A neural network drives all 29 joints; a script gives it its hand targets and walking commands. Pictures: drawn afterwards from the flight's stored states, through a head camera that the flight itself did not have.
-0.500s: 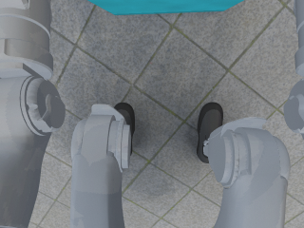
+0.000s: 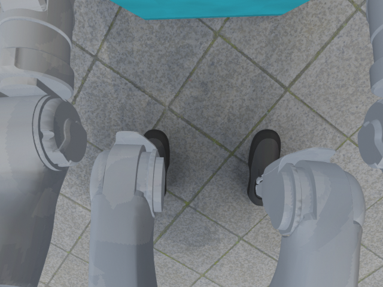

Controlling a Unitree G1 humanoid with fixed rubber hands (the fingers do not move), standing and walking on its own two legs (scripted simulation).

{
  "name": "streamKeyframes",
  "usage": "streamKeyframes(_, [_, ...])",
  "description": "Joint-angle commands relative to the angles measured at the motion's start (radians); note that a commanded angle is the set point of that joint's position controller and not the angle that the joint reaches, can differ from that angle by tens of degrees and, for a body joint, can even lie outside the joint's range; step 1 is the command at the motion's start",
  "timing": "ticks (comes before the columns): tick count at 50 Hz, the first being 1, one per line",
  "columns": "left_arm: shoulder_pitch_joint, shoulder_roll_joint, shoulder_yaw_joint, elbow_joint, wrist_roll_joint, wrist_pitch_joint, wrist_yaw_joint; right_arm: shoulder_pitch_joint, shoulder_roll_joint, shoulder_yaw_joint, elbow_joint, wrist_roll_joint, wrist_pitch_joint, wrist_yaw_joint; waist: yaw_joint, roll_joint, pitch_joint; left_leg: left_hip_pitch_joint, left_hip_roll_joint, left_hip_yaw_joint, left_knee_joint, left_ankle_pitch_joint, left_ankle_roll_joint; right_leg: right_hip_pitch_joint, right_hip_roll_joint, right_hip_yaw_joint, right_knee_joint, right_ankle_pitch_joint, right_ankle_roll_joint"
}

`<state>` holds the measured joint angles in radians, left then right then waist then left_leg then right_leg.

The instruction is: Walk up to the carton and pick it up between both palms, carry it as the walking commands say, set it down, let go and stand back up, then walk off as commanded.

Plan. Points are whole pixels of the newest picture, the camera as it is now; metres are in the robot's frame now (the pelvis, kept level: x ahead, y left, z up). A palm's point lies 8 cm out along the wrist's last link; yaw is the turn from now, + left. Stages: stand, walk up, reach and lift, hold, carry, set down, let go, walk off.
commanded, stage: reach and lift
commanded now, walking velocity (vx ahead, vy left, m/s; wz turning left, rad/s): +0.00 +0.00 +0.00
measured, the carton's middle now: out of the picture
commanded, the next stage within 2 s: none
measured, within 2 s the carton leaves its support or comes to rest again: leaves its support in 0.90 s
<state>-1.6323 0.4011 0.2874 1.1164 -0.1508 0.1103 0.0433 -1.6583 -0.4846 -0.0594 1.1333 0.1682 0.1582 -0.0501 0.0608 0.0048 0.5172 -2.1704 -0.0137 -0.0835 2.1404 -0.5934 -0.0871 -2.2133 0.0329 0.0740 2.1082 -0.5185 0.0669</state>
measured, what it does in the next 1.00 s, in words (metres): stands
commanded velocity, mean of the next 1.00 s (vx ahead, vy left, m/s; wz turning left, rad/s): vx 0.00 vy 0.00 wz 0.00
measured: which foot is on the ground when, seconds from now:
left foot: down 0.00-1.00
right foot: down 0.00-1.00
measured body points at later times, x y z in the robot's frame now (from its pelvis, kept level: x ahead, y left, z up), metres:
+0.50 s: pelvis +0.00 +0.00 +0.00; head +0.40 +0.01 +0.20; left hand +0.58 +0.22 -0.18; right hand +0.60 -0.16 -0.20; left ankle +0.11 +0.15 -0.36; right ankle +0.13 -0.14 -0.36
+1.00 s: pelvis +0.00 +0.00 +0.00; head +0.39 +0.01 +0.20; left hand +0.59 +0.22 -0.16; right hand +0.61 -0.16 -0.18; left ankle +0.11 +0.15 -0.36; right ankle +0.13 -0.14 -0.36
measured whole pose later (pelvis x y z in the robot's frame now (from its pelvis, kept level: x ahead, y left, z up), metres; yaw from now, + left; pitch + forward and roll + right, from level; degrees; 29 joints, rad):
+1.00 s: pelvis +0.00 +0.00 +0.00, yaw +0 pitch +35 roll +0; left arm -1.59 0.38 0.29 0.89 -0.10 0.28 0.06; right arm -1.66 -0.48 -0.05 1.06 0.19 0.26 -0.06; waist 0.06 0.00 0.52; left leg -2.16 -0.01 -0.08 2.14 -0.60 -0.09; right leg -2.20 0.03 0.07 2.11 -0.52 0.06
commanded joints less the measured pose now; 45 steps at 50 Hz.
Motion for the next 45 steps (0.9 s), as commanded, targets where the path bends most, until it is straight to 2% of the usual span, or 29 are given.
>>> streamKeyframes(1, [-0.282, -0.004, -0.096, -0.109, 0.021, -0.018, -0.017, -0.359, -0.001, 0.001, -0.106, -0.022, -0.044, 0.024, -0.006, -0.045, -1.327, 0.538, -0.016, 0.175, -0.111, 0.363, 0.016, 0.619, 0.007, -0.159, -0.042, 0.257, -0.017])
streamKeyframes(3, [-0.297, 0.004, -0.082, -0.14, 0.072, -0.029, -0.007, -0.396, 0.069, -0.002, -0.161, -0.018, -0.044, 0.036, 0.046, -0.001, -1.363, 0.611, -0.027, 0.167, -0.121, 0.405, 0.027, 0.587, 0.015, -0.145, -0.035, 0.277, -0.02])
streamKeyframes(5, [-0.323, -0.049, -0.087, -0.144, 0.048, -0.019, -0.015, -0.366, 0.127, 0.025, -0.088, 0.008, -0.03, 0.046, 0.042, -0.023, -1.353, 0.596, -0.024, 0.186, -0.114, 0.359, 0.03, 0.627, 0.01, -0.143, -0.049, 0.231, -0.02])
streamKeyframes(6, [-0.331, -0.139, -0.083, -0.126, 0.046, -0.022, -0.025, -0.416, 0.213, 0.069, -0.148, 0.004, -0.034, 0.053, 0.056, -0.105, -1.323, 0.529, -0.03, 0.166, -0.122, 0.361, 0.044, 0.628, 0.016, -0.141, -0.054, 0.256, -0.013])
streamKeyframes(7, [-0.296, -0.207, -0.107, -0.074, 0.046, 0.0, -0.05, -0.41, 0.226, 0.058, -0.093, -0.017, -0.023, 0.068, 0.034, -0.077, -1.256, 0.454, -0.03, 0.179, -0.126, 0.31, 0.038, 0.633, 0.019, -0.141, -0.056, 0.229, -0.018])
streamKeyframes(9, [-0.287, -0.282, -0.091, -0.058, 0.089, 0.006, -0.087, -0.369, 0.425, 0.096, -0.06, -0.005, -0.003, 0.118, 0.083, -0.076, -1.249, 0.494, -0.042, 0.177, -0.151, 0.306, 0.055, 0.648, 0.023, -0.134, -0.063, 0.218, -0.015])
streamKeyframes(10, [-0.324, -0.346, -0.112, -0.097, 0.079, 0.005, -0.095, -0.481, 0.437, 0.115, -0.191, 0.018, -0.014, 0.126, 0.101, -0.063, -1.287, 0.531, -0.042, 0.18, -0.12, 0.315, 0.054, 0.604, 0.028, -0.129, -0.042, 0.192, -0.02])
streamKeyframes(11, [-0.387, -0.392, -0.14, -0.202, 0.068, 0.0, -0.107, -0.465, 0.474, 0.097, -0.186, -0.006, -0.019, 0.138, 0.057, -0.04, -1.271, 0.519, -0.046, 0.174, -0.117, 0.358, 0.053, 0.571, 0.034, -0.143, -0.036, 0.25, -0.022])
streamKeyframes(13, [-0.341, -0.557, -0.169, -0.142, 0.052, 0.036, -0.162, -0.497, 0.594, 0.124, -0.192, -0.012, -0.013, 0.167, 0.019, -0.125, -1.24, 0.49, -0.053, 0.155, -0.128, 0.337, 0.065, 0.623, 0.036, -0.177, -0.038, 0.236, -0.01])
streamKeyframes(15, [-0.391, -0.624, -0.184, -0.187, 0.052, 0.036, -0.184, -0.509, 0.669, 0.12, -0.212, -0.002, -0.01, 0.204, 0.042, -0.081, -1.234, 0.484, -0.058, 0.173, -0.112, 0.342, 0.06, 0.594, 0.036, -0.155, -0.036, 0.249, -0.027])
streamKeyframes(16, [-0.363, -0.652, -0.196, -0.163, 0.051, 0.052, -0.197, -0.455, 0.674, 0.098, -0.167, -0.001, 0.007, 0.213, 0.01, -0.067, -1.238, 0.476, -0.051, 0.184, -0.101, 0.265, 0.055, 0.582, 0.037, -0.169, -0.034, 0.184, -0.032])
streamKeyframes(17, [-0.273, -0.649, -0.164, -0.077, 0.091, 0.074, -0.208, -0.359, 0.714, 0.078, -0.09, -0.024, 0.029, 0.221, 0.057, -0.026, -1.144, 0.475, -0.049, 0.196, -0.113, 0.297, 0.056, 0.528, 0.046, -0.16, -0.047, 0.186, -0.033])
streamKeyframes(19, [-0.32, -0.732, -0.181, -0.121, 0.056, 0.092, -0.241, -0.427, 0.755, 0.104, -0.188, -0.013, 0.027, 0.243, 0.024, -0.065, -1.179, 0.429, -0.052, 0.177, -0.113, 0.277, 0.065, 0.585, 0.047, -0.16, -0.048, 0.202, -0.044])
streamKeyframes(20, [-0.322, -0.74, -0.2, -0.179, 0.052, 0.091, -0.251, -0.366, 0.733, 0.064, -0.16, -0.023, 0.041, 0.256, -0.013, -0.025, -1.167, 0.495, -0.045, 0.179, -0.104, 0.281, 0.06, 0.515, 0.048, -0.172, -0.037, 0.186, -0.042])
streamKeyframes(22, [-0.326, -0.744, -0.176, -0.177, 0.057, 0.098, -0.26, -0.379, 0.813, 0.084, -0.163, -0.037, 0.055, 0.271, 0.039, -0.136, -1.148, 0.409, -0.052, 0.184, -0.106, 0.246, 0.071, 0.551, 0.047, -0.172, -0.045, 0.156, -0.042])
streamKeyframes(23, [-0.361, -0.704, -0.193, -0.228, 0.055, 0.1, -0.262, -0.41, 0.804, 0.073, -0.187, -0.024, 0.053, 0.276, 0.048, -0.043, -1.156, 0.442, -0.044, 0.181, -0.094, 0.297, 0.075, 0.49, 0.048, -0.15, -0.037, 0.193, -0.047])
streamKeyframes(25, [-0.372, -0.756, -0.224, -0.23, 0.039, 0.107, -0.263, -0.397, 0.827, 0.078, -0.179, -0.01, 0.058, 0.289, 0.046, -0.022, -1.179, 0.502, -0.048, 0.195, -0.104, 0.289, 0.062, 0.513, 0.04, -0.16, -0.052, 0.184, -0.052])
streamKeyframes(27, [-0.371, -0.786, -0.244, -0.237, 0.036, 0.116, -0.268, -0.443, 0.802, 0.089, -0.195, 0.007, 0.052, 0.293, 0.062, 0.001, -1.145, 0.521, -0.049, 0.174, -0.12, 0.312, 0.069, 0.422, 0.047, -0.166, -0.044, 0.175, -0.06])
streamKeyframes(28, [-0.321, -0.809, -0.25, -0.198, 0.031, 0.122, -0.277, -0.38, 0.804, 0.1, -0.158, -0.006, 0.054, 0.295, 0.031, -0.013, -1.122, 0.471, -0.045, 0.18, -0.083, 0.321, 0.066, 0.459, 0.039, -0.144, -0.05, 0.201, -0.069])
streamKeyframes(30, [-0.364, -0.796, -0.222, -0.256, 0.023, 0.114, -0.274, -0.43, 0.853, 0.115, -0.214, -0.008, 0.051, 0.286, 0.026, -0.1, -1.203, 0.452, -0.054, 0.182, -0.096, 0.334, 0.076, 0.551, 0.047, -0.179, -0.046, 0.239, -0.043])
streamKeyframes(31, [-0.403, -0.772, -0.26, -0.283, 0.005, 0.111, -0.266, -0.429, 0.861, 0.114, -0.202, 0.017, 0.059, 0.295, 0.047, -0.027, -1.216, 0.521, -0.05, 0.195, -0.105, 0.344, 0.073, 0.506, 0.047, -0.157, -0.059, 0.226, -0.053])
streamKeyframes(33, [-0.362, -0.786, -0.262, -0.251, 0.021, 0.12, -0.268, -0.418, 0.863, 0.123, -0.199, 0.024, 0.064, 0.296, 0.065, -0.031, -1.224, 0.544, -0.05, 0.197, -0.113, 0.347, 0.068, 0.531, 0.048, -0.17, -0.055, 0.231, -0.053])
streamKeyframes(34, [-0.392, -0.812, -0.265, -0.295, -0.004, 0.119, -0.266, -0.482, 0.844, 0.133, -0.273, 0.027, 0.05, 0.286, 0.03, -0.057, -1.276, 0.512, -0.061, 0.181, -0.101, 0.364, 0.074, 0.556, 0.046, -0.174, -0.039, 0.25, -0.043])
streamKeyframes(37, [-0.476, -0.8, -0.335, -0.359, -0.049, 0.111, -0.252, -0.546, 0.79, 0.166, -0.357, 0.088, 0.032, 0.265, 0.017, -0.001, -1.471, 0.626, -0.042, 0.18, -0.093, 0.4, 0.066, 0.614, 0.051, -0.171, -0.035, 0.289, -0.052])
streamKeyframes(39, [-0.456, -0.78, -0.311, -0.341, -0.041, 0.127, -0.254, -0.503, 0.862, 0.197, -0.296, 0.07, 0.06, 0.264, 0.062, -0.061, -1.463, 0.585, -0.047, 0.198, -0.113, 0.414, 0.061, 0.695, 0.045, -0.175, -0.04, 0.321, -0.047])
streamKeyframes(40, [-0.5, -0.811, -0.345, -0.427, -0.061, 0.123, -0.25, -0.515, 0.843, 0.202, -0.344, 0.079, 0.056, 0.263, 0.031, -0.038, -1.552, 0.65, -0.045, 0.193, -0.115, 0.462, 0.057, 0.724, 0.051, -0.173, -0.043, 0.368, -0.05])
streamKeyframes(42, [-0.521, -0.79, -0.337, -0.425, -0.079, 0.118, -0.239, -0.616, 0.858, 0.258, -0.411, 0.126, 0.045, 0.247, 0.055, -0.085, -1.682, 0.706, -0.045, 0.204, -0.108, 0.496, 0.065, 0.763, 0.052, -0.197, -0.037, 0.376, -0.033])
streamKeyframes(43, [-0.541, -0.782, -0.354, -0.456, -0.079, 0.122, -0.234, -0.614, 0.842, 0.25, -0.426, 0.13, 0.048, 0.244, 0.036, -0.081, -1.695, 0.675, -0.05, 0.203, -0.117, 0.483, 0.064, 0.781, 0.059, -0.194, -0.041, 0.395, -0.037])
streamKeyframes(45, [-0.512, -0.85, -0.383, -0.463, -0.079, 0.147, -0.233, -0.691, 0.834, 0.272, -0.499, 0.153, 0.044, 0.234, 0.064, 0.01, -1.816, 0.753, -0.056, 0.22, -0.116, 0.539, 0.049, 0.828, 0.056, -0.179, -0.049, 0.438, -0.049])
